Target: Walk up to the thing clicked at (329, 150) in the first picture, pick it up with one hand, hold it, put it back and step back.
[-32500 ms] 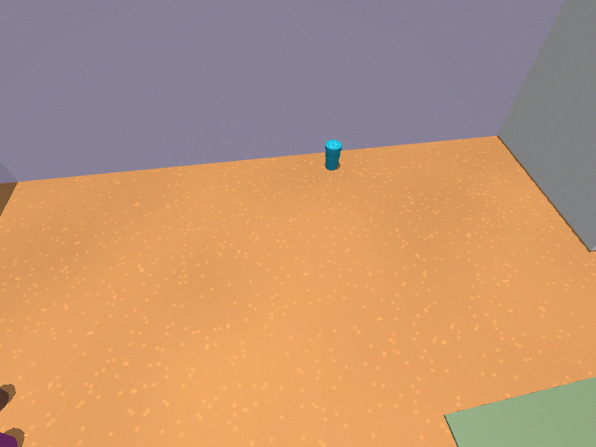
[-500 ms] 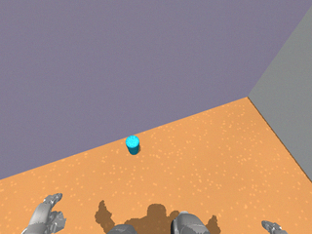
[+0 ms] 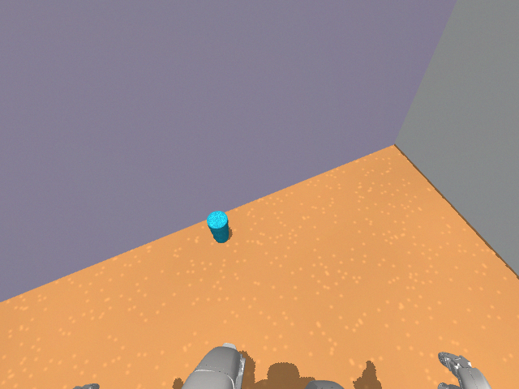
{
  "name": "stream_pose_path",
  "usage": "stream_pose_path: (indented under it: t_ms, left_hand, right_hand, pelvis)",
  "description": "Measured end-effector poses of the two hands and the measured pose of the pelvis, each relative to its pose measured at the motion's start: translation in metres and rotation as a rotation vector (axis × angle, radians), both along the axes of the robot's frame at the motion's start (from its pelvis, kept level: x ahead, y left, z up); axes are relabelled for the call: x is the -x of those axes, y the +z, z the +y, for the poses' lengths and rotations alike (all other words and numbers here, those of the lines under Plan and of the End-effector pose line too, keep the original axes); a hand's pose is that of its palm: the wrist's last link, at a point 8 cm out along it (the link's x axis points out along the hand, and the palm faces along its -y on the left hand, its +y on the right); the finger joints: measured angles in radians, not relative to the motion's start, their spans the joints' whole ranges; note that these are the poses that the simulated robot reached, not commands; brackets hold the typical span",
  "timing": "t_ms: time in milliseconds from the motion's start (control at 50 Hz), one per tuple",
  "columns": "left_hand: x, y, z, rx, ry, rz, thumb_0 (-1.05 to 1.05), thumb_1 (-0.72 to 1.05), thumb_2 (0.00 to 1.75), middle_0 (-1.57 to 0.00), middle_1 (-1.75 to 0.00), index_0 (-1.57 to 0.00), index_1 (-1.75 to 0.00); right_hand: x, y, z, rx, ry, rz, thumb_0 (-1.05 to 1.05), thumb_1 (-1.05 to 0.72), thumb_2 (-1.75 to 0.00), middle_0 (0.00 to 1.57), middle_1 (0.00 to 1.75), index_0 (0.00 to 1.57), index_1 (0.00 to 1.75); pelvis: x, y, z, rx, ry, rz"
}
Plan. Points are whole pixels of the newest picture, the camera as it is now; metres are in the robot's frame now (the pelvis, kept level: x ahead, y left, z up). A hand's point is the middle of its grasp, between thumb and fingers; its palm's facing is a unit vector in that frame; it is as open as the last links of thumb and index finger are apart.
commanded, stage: step back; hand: left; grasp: from the side
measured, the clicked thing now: (219, 228) +0.75 +0.24 -0.68
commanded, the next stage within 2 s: stand in 1.84 s
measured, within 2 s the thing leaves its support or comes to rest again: neither
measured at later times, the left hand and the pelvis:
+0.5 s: hand out of the picture -0.08 +0.25 -0.14, palm faces +0.07 -0.93 -0.35, open 7.4 cm; pelvis -0.17 -0.02 +0.01, yaw +4 degrees
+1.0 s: hand out of the picture -0.27 +0.23 -0.13, palm faces +0.15 -0.89 -0.43, open 7.4 cm; pelvis -0.32 -0.06 +0.00, yaw +7 degrees
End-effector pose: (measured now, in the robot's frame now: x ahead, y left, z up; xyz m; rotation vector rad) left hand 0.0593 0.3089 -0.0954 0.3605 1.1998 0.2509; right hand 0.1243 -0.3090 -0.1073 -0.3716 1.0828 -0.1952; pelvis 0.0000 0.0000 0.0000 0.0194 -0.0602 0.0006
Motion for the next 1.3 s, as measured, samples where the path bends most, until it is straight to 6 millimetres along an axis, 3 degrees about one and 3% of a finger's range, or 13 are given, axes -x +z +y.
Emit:
stream_pose_path:
  t_ms: [60, 140, 280, 380, 500, 640, 760, 880, 1000, 1120, 1220, 1300]
  left_hand:
    - [0.014, 0.012, -0.004, -0.012, 0.012, -0.013, 0.01, 0.9, 0.89, -0.2, -0.3, -0.2, -0.3]
    - [0.018, 0.018, -0.002, -0.033, 0.003, -0.076, 0.01, 0.9, 0.89, -0.2, -0.3, -0.2, -0.3]
    - [0.039, -0.004, 0.006, -0.007, 0.008, -0.186, 0.01, 0.9, 0.89, -0.2, -0.3, -0.2, -0.3]
    - [0.084, -0.009, -0.007, 0.049, 0.033, -0.128, 0.01, 0.91, 0.89, -0.2, -0.3, -0.2, -0.3]
    - [0.15, -0.012, -0.018, 0.054, 0.048, -0.057, 0.01, 0.91, 0.89, -0.2, -0.3, -0.2, -0.3]
    - [0.233, -0.019, -0.043, 0.002, 0.036, 0.037, 0.01, 0.91, 0.89, -0.2, -0.3, -0.2, -0.3]
    - [0.296, 0.004, -0.06, -0.019, 0.066, 0.057, 0.01, 0.9, 0.89, -0.2, -0.3, -0.2, -0.3]
    - [0.32, 0.014, -0.054, -0.055, 0.078, -0.022, 0.01, 0.9, 0.89, -0.21, -0.3, -0.21, -0.3]
    - [0.349, 0.002, -0.037, -0.038, 0.126, -0.085, 0.01, 0.9, 0.89, -0.2, -0.3, -0.2, -0.3]
    - [0.375, -0.001, -0.043, 0.025, 0.146, -0.025, 0.01, 0.91, 0.89, -0.2, -0.3, -0.2, -0.3]
    - [0.379, -0.004, -0.052, 0.034, 0.13, 0.014, 0.01, 0.91, 0.89, -0.2, -0.3, -0.2, -0.3]
    - [0.372, -0.005, -0.066, 0.018, 0.127, 0.015, 0.01, 0.91, 0.89, -0.2, -0.3, -0.2, -0.3]
  right_hand:
    - [0.029, 0.002, -0.003, -0.014, -0.004, 0.03, 0.01, -0.9, -0.9, 0.2, 0.3, 0.2, 0.3]
    - [0.072, -0.002, -0.006, -0.001, 0.01, 0.097, 0.01, -0.9, -0.9, 0.2, 0.3, 0.2, 0.3]
    - [0.136, -0.006, 0.003, 0.035, 0.056, 0.17, 0.01, -0.9, -0.9, 0.2, 0.3, 0.2, 0.3]
    - [0.166, 0.012, 0.003, 0.043, 0.069, 0.139, 0.01, -0.9, -0.9, 0.2, 0.3, 0.21, 0.3]
    - [0.173, 0.028, -0.015, 0.065, 0.08, 0.048, 0.01, -0.9, -0.9, 0.2, 0.3, 0.21, 0.3]
    - [0.192, 0.008, -0.05, 0.042, 0.088, -0.053, 0.01, -0.9, -0.9, 0.2, 0.3, 0.2, 0.3]
    - [0.246, 0.003, -0.058, -0.01, 0.054, 0.01, 0.01, -0.9, -0.9, 0.2, 0.3, 0.2, 0.3]
    - [0.31, -0.01, -0.061, -0.01, 0.076, 0.116, 0.01, -0.9, -0.9, 0.2, 0.3, 0.2, 0.3]
    - [0.355, -0.01, -0.046, -0.007, 0.102, 0.183, 0.01, -0.9, -0.9, 0.2, 0.3, 0.2, 0.3]
    - [0.37, 0.009, -0.041, -0.014, 0.087, 0.134, 0.01, -0.9, -0.9, 0.2, 0.3, 0.2, 0.3]
    - [0.36, 0.012, -0.052, -0.017, 0.08, 0.098, 0.01, -0.9, -0.9, 0.2, 0.3, 0.21, 0.3]
    - [0.345, 0.001, -0.068, -0.018, 0.067, 0.094, 0.01, -0.9, -0.9, 0.2, 0.3, 0.2, 0.3]
  pelvis:
    - [0.015, 0.008, -0.002, -0.018, 0.012, 0.017]
    - [0.04, 0.008, -0.005, -0.009, 0.041, 0.034]
    - [0.097, -0.006, -0.004, -0.022, 0.101, 0.004]
    - [0.127, 0.004, -0.008, 0.03, 0.102, -0.004]
    - [0.166, 0.008, -0.023, 0.035, 0.06, 0.025]
    - [0.227, -0.009, -0.051, 0.056, 0.019, 0.003]
    - [0.261, 0.005, -0.065, -0.018, 0.025, 0.021]
    - [0.293, 0.004, -0.066, 0.004, 0.084, 0.038]
    - [0.318, -0.001, -0.059, -0.021, 0.129, 0.001]
    - [0.321, 0.012, -0.057, 0.015, 0.134, 0.001]
    - [0.32, 0.011, -0.066, 0.008, 0.115, 0.006]
    - [0.313, 0.005, -0.075, 0.039, 0.11, -0.002]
